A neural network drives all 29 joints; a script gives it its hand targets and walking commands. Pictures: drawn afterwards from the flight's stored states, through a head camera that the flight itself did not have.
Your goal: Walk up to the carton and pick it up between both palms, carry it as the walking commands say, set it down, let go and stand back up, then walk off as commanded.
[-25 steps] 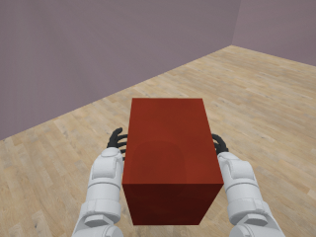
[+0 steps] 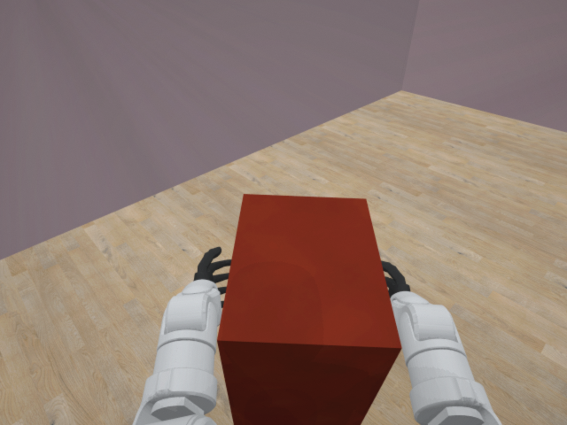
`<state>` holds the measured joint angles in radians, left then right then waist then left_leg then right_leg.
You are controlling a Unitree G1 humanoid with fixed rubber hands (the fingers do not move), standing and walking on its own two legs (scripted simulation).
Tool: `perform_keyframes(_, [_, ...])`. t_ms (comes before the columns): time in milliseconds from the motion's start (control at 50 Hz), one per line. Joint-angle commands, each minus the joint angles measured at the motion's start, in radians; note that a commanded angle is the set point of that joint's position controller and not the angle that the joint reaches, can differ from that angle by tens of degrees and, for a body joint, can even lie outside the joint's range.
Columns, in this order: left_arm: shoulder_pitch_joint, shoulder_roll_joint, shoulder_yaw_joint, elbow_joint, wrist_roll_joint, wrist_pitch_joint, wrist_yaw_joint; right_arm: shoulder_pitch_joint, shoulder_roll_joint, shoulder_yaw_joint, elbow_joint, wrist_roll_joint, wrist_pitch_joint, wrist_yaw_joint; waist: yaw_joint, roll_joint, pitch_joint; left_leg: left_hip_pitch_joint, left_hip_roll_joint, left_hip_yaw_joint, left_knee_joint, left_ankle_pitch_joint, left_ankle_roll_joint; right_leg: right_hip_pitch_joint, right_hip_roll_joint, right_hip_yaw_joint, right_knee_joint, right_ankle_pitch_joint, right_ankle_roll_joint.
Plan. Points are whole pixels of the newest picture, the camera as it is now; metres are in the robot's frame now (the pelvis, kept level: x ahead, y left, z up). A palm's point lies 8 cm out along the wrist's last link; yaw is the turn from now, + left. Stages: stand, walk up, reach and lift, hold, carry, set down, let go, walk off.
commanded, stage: reach and lift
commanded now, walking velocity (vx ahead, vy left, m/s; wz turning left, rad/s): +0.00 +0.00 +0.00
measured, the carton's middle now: (299, 314) +0.33 +0.00 +0.01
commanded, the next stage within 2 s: hold in 0.42 s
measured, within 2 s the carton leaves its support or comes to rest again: neither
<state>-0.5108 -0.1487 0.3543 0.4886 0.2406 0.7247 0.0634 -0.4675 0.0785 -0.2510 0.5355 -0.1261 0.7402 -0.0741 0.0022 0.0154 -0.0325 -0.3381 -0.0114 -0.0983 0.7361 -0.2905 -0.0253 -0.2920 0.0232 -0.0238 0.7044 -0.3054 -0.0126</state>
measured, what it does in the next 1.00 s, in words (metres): stands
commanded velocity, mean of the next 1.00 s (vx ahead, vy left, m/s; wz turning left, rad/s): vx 0.00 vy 0.00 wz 0.00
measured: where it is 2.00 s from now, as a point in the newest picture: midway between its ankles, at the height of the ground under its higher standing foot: outside the picture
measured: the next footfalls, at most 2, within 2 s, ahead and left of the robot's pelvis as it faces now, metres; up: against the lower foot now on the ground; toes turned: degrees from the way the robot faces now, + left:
right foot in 2.00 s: +0.06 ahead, -0.08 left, +0.00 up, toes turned -16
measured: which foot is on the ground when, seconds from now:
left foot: down 0.00-1.00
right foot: down 0.00-1.00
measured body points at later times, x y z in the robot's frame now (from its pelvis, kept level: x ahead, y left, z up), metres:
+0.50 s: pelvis +0.00 +0.00 +0.00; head -0.07 +0.00 +0.44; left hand +0.32 +0.15 +0.07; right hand +0.32 -0.15 +0.05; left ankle +0.07 +0.13 -0.71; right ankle +0.05 -0.12 -0.71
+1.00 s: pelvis +0.00 +0.00 +0.00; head -0.08 +0.00 +0.44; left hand +0.31 +0.15 +0.07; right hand +0.31 -0.14 +0.05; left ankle +0.07 +0.13 -0.71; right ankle +0.05 -0.12 -0.71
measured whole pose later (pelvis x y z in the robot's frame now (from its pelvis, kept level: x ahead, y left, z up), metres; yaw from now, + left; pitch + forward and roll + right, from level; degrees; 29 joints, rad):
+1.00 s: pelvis +0.00 +0.00 +0.00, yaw +0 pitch -8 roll -1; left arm -0.42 -0.17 0.34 0.41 0.24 0.75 0.04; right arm -0.39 0.09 -0.22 0.48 -0.13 0.76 -0.07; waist 0.00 0.02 -0.05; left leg -0.30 -0.01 -0.10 0.73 -0.29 -0.03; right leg -0.25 0.02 -0.02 0.70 -0.31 -0.01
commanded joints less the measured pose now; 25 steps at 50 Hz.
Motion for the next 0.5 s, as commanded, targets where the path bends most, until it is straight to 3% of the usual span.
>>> perform_keyframes(0, [-0.664,-1.1,-0.664,-0.069,-0.31,-0.004,-0.294,-0.778,1.135,0.519,-0.203,0.202,-0.051,0.275,-0.059,-0.031,-0.381,0.206,-0.066,0.007,-0.226,0.119,0.006,0.171,0.03,0.114,-0.221,0.163,0.012])
perform_keyframes(200, [-0.648,-1.083,-0.646,-0.048,-0.291,-0.002,-0.303,-0.756,1.152,0.506,-0.165,0.188,-0.047,0.282,-0.039,-0.033,-0.326,0.207,-0.065,0.014,-0.236,0.051,0.013,0.131,0.025,0.117,-0.233,0.081,0.009])
perform_keyframes(480, [-0.613,-1.078,-0.683,-0.112,-0.299,0.0,-0.313,-0.703,1.178,0.536,-0.209,0.199,-0.042,0.285,-0.029,-0.038,-0.337,0.222,-0.068,0.016,-0.238,0.076,0.018,0.146,0.029,0.119,-0.233,0.097,0.008])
